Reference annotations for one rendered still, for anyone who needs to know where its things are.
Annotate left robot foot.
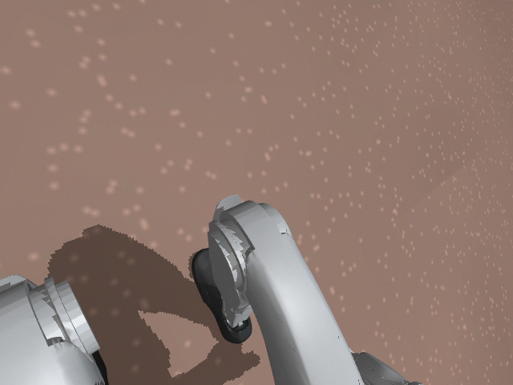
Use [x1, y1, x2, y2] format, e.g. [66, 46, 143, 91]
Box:
[92, 351, 109, 385]

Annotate right robot foot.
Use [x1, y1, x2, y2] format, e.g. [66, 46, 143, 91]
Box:
[192, 248, 252, 344]

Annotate right robot hand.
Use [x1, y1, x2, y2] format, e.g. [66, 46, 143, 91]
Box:
[350, 350, 410, 385]

